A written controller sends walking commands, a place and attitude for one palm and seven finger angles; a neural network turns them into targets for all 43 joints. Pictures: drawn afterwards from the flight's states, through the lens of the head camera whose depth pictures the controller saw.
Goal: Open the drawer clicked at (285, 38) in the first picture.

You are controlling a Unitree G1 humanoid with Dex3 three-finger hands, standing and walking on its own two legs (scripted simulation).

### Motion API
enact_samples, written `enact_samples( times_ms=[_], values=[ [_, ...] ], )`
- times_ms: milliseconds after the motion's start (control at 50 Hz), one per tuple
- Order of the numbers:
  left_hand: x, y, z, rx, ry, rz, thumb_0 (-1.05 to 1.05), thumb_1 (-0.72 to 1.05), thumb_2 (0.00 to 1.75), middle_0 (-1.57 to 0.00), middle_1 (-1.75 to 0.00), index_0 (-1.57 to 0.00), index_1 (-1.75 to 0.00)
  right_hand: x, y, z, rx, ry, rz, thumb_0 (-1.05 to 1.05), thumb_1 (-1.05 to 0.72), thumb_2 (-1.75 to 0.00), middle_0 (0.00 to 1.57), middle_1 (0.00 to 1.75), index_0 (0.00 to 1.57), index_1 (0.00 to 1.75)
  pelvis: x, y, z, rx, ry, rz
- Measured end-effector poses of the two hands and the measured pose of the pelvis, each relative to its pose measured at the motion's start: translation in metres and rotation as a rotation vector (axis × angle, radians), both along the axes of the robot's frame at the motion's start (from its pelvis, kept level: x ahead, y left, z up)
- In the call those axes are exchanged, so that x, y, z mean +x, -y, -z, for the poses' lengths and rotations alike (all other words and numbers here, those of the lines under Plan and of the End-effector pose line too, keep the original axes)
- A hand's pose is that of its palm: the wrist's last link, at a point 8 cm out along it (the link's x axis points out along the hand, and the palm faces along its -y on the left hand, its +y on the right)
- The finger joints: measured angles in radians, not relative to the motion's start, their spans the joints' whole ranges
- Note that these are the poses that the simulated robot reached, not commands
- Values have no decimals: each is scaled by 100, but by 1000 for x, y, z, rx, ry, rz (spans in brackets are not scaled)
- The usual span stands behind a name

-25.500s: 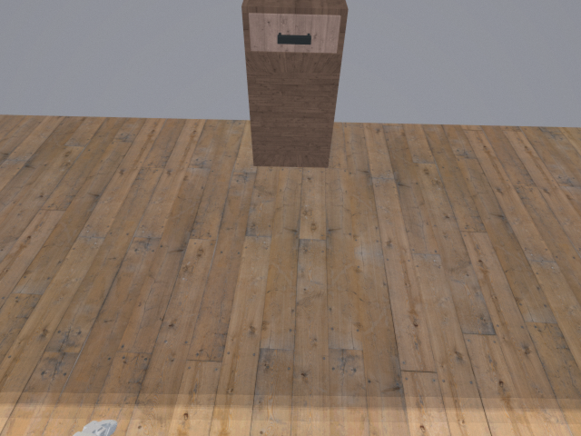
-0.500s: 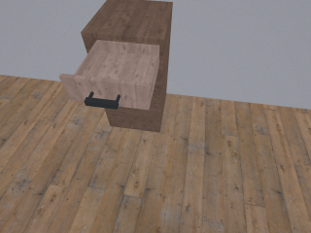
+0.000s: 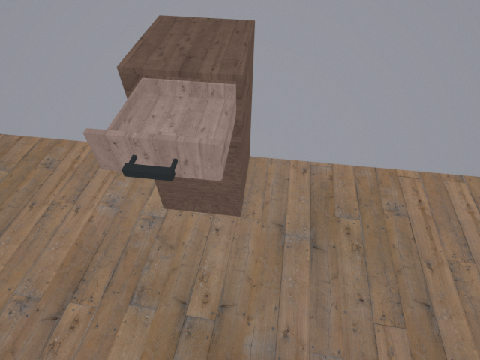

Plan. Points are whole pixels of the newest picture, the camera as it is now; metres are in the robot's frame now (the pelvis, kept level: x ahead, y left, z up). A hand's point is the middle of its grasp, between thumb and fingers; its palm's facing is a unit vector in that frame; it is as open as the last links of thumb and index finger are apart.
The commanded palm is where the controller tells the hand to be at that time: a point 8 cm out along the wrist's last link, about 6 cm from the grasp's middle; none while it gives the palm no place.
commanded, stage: let the arm hang, fingers relaxed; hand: left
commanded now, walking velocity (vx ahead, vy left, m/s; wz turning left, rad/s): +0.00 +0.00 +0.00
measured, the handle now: (151, 166) +0.59 +0.27 -0.09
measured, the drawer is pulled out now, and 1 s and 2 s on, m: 0.30 0.30 0.30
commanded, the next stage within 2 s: look to check the result in 0.02 s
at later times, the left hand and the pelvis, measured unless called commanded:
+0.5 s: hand out of the picture +0.00 +0.16 -0.17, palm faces +0.03 -0.98 -0.20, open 7.4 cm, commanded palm none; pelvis +0.01 -0.01 +0.00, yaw +0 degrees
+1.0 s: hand out of the picture +0.02 +0.16 -0.17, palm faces +0.02 -0.98 -0.21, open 7.4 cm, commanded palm none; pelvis +0.02 -0.01 +0.00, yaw +0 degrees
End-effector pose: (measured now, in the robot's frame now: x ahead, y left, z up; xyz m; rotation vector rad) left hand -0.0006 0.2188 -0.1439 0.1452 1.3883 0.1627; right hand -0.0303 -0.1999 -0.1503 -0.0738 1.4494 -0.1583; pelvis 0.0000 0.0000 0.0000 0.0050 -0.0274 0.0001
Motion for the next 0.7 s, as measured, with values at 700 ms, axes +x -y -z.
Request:
enact_samples(
  times_ms=[700],
  values=[
    [9,12,-2,6,-18,-5,1,91,90,-20,-30,-20,-30,19,21,-1,-13,-9,-11,1,-90,-90,20,30,20,30,12,14,-2,-1,1,-3]
  ],
)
